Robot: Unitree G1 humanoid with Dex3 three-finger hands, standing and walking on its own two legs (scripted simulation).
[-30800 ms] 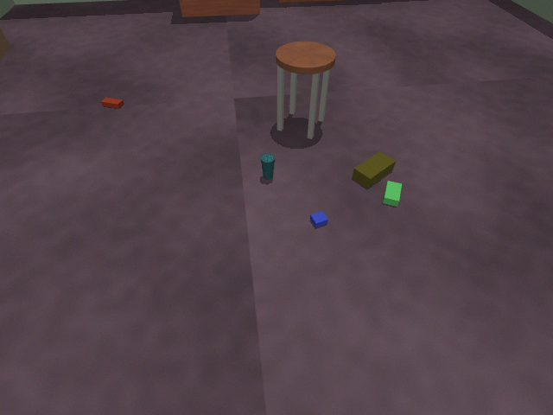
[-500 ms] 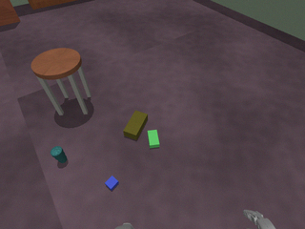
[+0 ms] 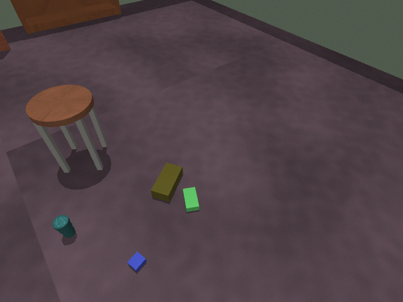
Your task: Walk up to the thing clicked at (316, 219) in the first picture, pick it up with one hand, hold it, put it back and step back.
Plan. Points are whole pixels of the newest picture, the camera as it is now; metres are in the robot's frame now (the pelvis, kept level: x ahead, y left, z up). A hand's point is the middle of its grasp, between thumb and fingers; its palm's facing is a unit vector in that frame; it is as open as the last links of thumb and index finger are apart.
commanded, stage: stand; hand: left
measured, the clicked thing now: (137, 261) +0.48 +0.29 -0.76
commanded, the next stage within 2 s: walk up in 0.50 s
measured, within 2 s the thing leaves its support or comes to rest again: neither
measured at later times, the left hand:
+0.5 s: hand out of the picture +0.10 +0.26 -0.16, palm faces -0.02 -0.94 -0.33, open 7.4 cm
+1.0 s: hand out of the picture -0.02 +0.24 -0.15, palm faces +0.02 -0.90 -0.44, open 7.4 cm
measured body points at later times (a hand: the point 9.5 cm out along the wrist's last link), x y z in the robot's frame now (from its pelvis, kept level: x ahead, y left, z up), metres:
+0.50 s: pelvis +0.02 +0.00 +0.00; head +0.03 +0.01 +0.45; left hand +0.10 +0.30 -0.13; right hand +0.11 -0.30 -0.12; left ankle +0.06 +0.13 -0.74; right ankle -0.02 -0.13 -0.74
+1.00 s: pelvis -0.08 -0.03 -0.02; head +0.00 -0.05 +0.42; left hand -0.02 +0.29 -0.13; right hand +0.05 -0.34 -0.16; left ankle -0.12 +0.11 -0.66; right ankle -0.06 -0.13 -0.74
